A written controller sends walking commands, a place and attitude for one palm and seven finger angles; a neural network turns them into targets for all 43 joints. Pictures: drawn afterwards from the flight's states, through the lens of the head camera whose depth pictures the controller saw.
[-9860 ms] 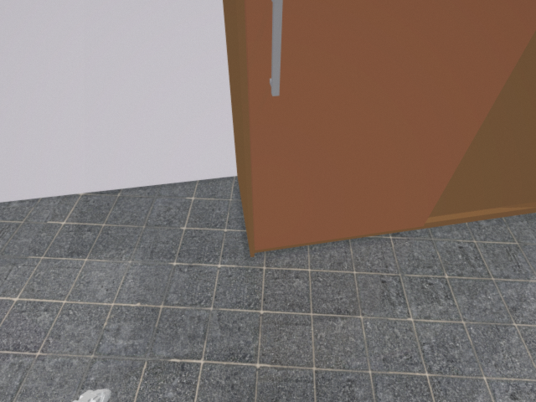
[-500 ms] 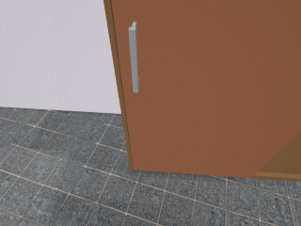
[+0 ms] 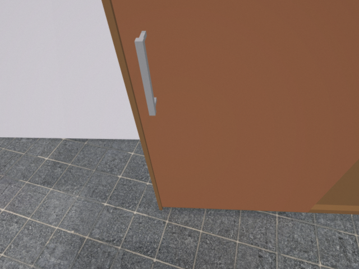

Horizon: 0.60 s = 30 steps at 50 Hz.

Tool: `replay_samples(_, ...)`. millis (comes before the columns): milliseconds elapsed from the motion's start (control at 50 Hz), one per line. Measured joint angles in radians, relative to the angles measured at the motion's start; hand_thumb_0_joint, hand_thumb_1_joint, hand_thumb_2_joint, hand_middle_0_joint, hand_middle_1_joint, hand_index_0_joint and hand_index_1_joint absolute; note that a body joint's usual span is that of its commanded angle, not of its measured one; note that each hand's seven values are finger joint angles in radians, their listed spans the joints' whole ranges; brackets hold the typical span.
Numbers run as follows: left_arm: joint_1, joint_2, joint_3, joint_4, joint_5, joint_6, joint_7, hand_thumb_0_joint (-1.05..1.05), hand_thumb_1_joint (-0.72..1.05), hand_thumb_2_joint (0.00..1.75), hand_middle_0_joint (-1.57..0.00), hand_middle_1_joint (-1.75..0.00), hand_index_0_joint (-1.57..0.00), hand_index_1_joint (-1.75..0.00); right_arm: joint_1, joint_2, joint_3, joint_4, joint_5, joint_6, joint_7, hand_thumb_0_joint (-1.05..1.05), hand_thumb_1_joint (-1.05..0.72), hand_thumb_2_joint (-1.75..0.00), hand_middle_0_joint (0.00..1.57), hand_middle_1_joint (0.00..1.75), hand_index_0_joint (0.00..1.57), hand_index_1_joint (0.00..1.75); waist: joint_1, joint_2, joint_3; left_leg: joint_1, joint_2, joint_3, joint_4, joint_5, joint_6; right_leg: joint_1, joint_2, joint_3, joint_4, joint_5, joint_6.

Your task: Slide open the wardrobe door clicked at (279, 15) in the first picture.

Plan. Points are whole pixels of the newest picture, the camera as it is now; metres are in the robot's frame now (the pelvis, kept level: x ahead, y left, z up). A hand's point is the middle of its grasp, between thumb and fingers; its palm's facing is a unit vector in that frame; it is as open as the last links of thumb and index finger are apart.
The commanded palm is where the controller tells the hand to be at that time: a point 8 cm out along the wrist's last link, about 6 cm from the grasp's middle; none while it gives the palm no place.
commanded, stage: look again from close up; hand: left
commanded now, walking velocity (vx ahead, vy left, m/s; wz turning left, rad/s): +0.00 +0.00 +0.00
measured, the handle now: (148, 77) +0.54 +0.11 +0.16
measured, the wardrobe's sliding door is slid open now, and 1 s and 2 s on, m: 0.00 0.00 0.00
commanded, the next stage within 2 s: shuffle to correct the standing spot in 0.52 s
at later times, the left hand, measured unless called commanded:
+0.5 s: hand out of the picture +0.00 +0.15 -0.17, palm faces +0.03 -0.98 -0.20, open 7.4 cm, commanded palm none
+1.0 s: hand out of the picture +0.02 +0.15 -0.18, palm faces +0.03 -0.99 -0.16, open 7.4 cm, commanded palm none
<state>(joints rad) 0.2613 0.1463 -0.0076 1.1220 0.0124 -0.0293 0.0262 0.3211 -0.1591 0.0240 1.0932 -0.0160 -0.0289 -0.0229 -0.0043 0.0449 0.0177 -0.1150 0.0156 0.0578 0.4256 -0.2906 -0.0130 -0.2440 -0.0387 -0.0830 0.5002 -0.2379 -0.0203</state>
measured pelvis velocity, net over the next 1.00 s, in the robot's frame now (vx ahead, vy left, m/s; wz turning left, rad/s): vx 0.04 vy -0.01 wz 0.00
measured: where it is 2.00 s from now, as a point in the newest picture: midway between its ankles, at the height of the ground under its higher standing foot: outside the picture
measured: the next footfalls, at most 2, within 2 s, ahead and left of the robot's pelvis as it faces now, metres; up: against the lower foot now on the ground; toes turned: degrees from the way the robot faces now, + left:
left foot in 1.28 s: +0.18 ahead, +0.11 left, +0.00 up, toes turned +6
left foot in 1.86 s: +0.07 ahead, +0.08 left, +0.00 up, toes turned +2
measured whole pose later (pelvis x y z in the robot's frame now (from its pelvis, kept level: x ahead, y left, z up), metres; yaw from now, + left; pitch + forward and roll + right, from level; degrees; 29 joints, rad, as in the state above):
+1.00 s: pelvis +0.04 -0.01 -0.01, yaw +0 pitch +0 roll +1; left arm 0.33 0.14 0.04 1.10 0.03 -0.01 -0.01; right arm 0.44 -0.10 0.00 1.13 -0.03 -0.04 -0.03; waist -0.02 -0.01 0.02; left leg -0.13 0.04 0.05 0.52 -0.40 -0.03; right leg -0.29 -0.01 -0.10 0.62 -0.37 -0.07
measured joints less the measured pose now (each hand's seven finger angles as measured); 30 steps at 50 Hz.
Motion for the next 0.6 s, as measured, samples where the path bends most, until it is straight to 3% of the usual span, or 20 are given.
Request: replay_samples(600,0.012,0.000,0.006,0.005,0.001,0.010,-0.005,0.01,0.91,0.90,-0.20,-0.30,-0.20,-0.30,-0.023,0.020,-0.005,0.029,-0.001,0.013,-0.002,0.00,-0.91,-0.90,0.20,0.30,0.20,0.30,0.011,-0.027,0.019,0.001,0.039,-0.021,-0.017,0.021,-0.033,0.022,0.039,-0.026,-0.051,0.029,-0.033)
